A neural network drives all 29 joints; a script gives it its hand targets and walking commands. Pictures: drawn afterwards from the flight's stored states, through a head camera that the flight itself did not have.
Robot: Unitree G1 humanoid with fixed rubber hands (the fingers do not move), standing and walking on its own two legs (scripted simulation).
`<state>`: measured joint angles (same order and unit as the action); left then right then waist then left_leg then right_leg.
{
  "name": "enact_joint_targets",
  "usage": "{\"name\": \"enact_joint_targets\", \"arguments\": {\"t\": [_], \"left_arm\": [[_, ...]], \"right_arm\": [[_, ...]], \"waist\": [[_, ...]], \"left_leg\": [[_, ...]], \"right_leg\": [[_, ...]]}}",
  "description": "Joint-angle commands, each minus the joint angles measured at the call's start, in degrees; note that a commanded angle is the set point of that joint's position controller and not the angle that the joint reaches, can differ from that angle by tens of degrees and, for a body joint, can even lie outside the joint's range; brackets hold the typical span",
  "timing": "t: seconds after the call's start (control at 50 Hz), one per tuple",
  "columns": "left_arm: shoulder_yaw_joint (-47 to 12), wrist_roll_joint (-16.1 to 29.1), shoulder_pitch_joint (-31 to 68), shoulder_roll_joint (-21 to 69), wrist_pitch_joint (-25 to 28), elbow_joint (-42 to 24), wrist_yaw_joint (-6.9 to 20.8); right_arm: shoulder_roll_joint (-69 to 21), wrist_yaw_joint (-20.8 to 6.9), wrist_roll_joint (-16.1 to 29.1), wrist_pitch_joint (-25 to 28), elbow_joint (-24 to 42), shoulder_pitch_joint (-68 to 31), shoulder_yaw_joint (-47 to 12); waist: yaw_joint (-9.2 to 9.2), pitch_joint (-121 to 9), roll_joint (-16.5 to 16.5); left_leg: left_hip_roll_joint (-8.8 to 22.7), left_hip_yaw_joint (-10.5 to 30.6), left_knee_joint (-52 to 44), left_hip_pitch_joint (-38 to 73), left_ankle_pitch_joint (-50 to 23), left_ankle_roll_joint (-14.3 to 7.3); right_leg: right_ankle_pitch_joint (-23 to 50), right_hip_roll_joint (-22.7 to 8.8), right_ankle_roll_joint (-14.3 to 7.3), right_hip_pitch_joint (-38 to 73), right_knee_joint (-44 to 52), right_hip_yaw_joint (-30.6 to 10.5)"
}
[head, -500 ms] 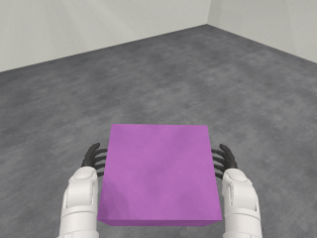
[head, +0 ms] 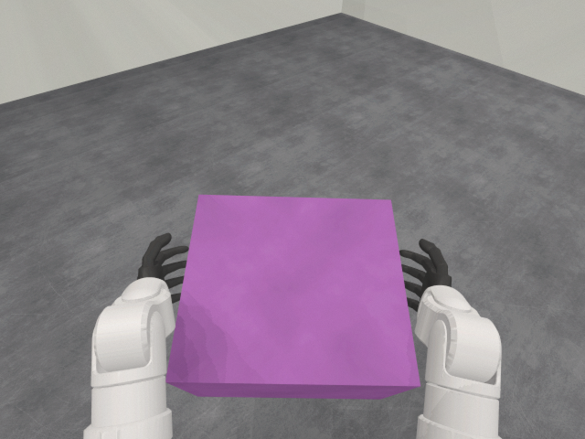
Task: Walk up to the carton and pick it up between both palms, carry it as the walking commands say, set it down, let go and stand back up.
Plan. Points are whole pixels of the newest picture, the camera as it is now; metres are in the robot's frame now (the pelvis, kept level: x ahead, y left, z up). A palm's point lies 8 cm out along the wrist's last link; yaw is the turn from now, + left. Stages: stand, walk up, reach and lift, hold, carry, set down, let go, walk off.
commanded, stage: carry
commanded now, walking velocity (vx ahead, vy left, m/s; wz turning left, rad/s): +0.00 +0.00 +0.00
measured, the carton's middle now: (292, 300) +0.32 +0.01 +0.02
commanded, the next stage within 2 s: none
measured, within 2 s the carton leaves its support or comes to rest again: neither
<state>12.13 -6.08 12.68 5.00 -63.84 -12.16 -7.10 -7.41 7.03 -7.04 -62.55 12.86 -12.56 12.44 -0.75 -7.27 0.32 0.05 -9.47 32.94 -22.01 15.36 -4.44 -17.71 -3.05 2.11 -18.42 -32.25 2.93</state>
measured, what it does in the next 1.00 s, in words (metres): stands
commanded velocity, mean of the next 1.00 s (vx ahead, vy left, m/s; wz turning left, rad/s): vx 0.00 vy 0.00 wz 0.00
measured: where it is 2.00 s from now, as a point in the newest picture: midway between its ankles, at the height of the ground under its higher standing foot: outside the picture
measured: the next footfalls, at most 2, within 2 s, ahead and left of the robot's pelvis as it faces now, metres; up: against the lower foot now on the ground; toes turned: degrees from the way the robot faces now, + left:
none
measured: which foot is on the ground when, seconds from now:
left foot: down 0.00-1.00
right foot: down 0.00-1.00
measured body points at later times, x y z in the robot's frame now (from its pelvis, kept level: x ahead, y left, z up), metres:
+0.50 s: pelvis -0.03 -0.03 +0.00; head -0.06 -0.03 +0.45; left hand +0.25 +0.15 +0.09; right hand +0.25 -0.21 +0.09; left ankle +0.02 +0.07 -0.73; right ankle -0.02 -0.14 -0.73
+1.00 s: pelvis -0.02 -0.03 +0.00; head -0.04 -0.04 +0.45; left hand +0.26 +0.14 +0.09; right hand +0.26 -0.22 +0.09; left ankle +0.02 +0.07 -0.73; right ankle -0.02 -0.14 -0.73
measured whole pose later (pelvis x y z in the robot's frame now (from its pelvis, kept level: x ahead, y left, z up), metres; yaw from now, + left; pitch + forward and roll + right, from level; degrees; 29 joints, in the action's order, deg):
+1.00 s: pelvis -0.02 -0.03 +0.00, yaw -1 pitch +2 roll +0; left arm 12.3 -8.6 10.1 7.7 -67.2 -15.6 -6.8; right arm -6.8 5.5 -8.3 -65.9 14.9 -10.9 11.7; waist 0.3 -6.7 0.2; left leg 2.5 -9.5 30.2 -19.9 12.6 -1.7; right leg -16.5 -0.4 -1.2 -17.9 -32.0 2.9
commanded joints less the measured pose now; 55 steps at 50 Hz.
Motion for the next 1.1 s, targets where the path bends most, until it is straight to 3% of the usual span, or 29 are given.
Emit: {"name": "enact_joint_targets", "arguments": {"t": [0.0, 0.02, 0.1, 0.16, 0.42, 0.8, 1.08], "left_arm": [[-43.0, 24.3, 28.3, 50.9, -3.2, -2.1, 20.6], [-42.5, 24.0, 28.6, 50.9, -3.6, -1.9, 20.5], [-41.8, 23.3, 30.2, 51.1, -4.4, -2.2, 20.3], [-41.7, 23.6, 31.1, 51.6, -4.6, -2.3, 20.3], [-42.2, 24.4, 30.6, 52.6, -4.7, -2.3, 20.9], [-42.9, 23.4, 28.0, 52.0, -4.4, -4.6, 20.9], [-43.2, 23.1, 27.1, 51.5, -4.4, -5.5, 21.0]], "right_arm": [[-47.2, -20.2, 25.0, -4.4, 1.0, -28.1, -42.4], [-47.5, -20.4, 25.5, -4.9, 1.0, -29.1, -42.4], [-48.7, -21.1, 26.8, -5.9, 0.0, -31.5, -42.5], [-49.2, -21.2, 27.0, -6.1, -0.2, -32.0, -42.5], [-49.8, -20.9, 25.3, -5.7, 0.0, -29.6, -42.6], [-49.1, -20.9, 24.5, -5.1, 2.2, -26.6, -44.0], [-48.4, -20.9, 24.0, -5.0, 3.3, -25.3, -44.3]], "waist": [[1.34, -16.0, -0.1], [1.22, -15.2, -1.1], [1.05, -10.5, -0.1], [1.14, -9.4, -0.3], [1.31, -10.5, -1.4], [1.01, -11.1, -1.0], [0.87, -10.9, -0.7]], "left_leg": [[9.5, 7.9, -3.0, 11.2, -23.7, 2.7], [9.2, 7.6, -3.4, 10.4, -18.6, 2.4], [9.8, 10.4, -9.6, 6.2, -1.4, 2.2], [9.4, 10.2, -11.0, 5.1, 3.4, 2.6], [8.2, 8.1, -7.9, 9.4, -1.8, 2.9], [8.5, 7.1, -6.5, 10.8, -7.9, 3.2], [8.9, 6.9, -6.2, 11.5, -10.3, 3.0]], "right_leg": [[16.1, -5.9, -1.2, 3.3, -0.7, -3.5], [14.7, -5.9, -1.5, 2.3, -0.1, -3.4], [3.3, -3.9, -2.2, 0.1, 1.7, -3.4], [2.3, -4.0, -2.9, -0.1, 3.3, -4.1], [2.5, -4.5, -4.1, -2.9, 6.9, -6.3], [10.1, -4.5, -4.5, 0.0, 6.3, -6.1], [11.7, -4.4, -4.7, 0.7, 5.7, -5.8]]}}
